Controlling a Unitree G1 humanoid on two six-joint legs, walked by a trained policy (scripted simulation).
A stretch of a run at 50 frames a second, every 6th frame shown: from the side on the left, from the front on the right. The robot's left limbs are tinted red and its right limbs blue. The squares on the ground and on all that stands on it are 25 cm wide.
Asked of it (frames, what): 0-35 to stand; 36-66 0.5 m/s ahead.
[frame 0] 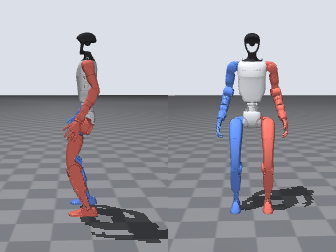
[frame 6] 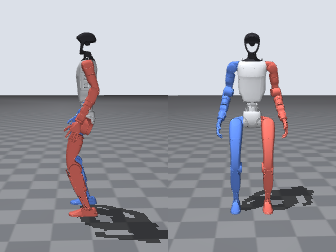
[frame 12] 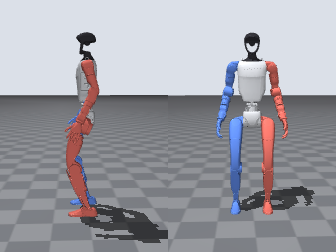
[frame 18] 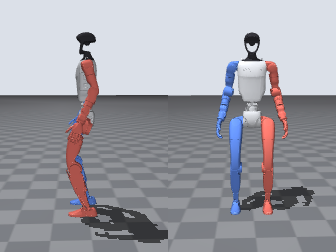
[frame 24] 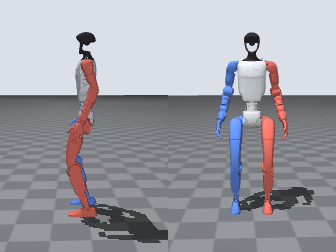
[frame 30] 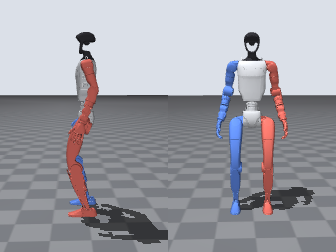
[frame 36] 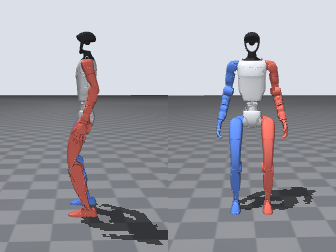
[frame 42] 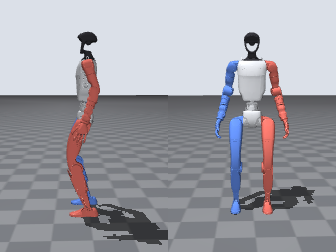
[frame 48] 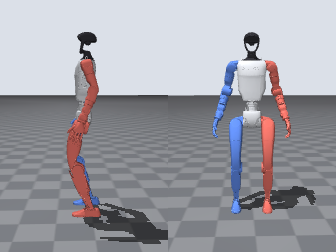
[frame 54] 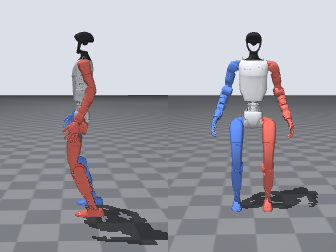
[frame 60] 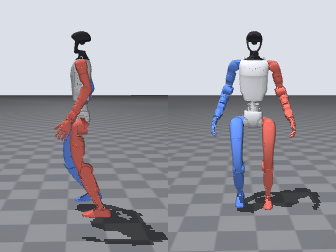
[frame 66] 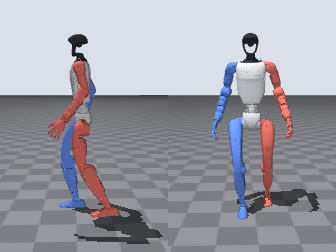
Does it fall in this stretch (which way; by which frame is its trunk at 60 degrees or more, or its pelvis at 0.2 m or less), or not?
no
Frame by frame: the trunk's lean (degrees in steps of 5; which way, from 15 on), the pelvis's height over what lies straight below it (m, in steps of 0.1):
0: 0, 0.8
6: 0, 0.8
12: 0, 0.8
18: 0, 0.8
24: 0, 0.8
30: 0, 0.8
36: 0, 0.8
42: 0, 0.8
48: 5, 0.8
54: 5, 0.8
60: 0, 0.8
66: 5, 0.8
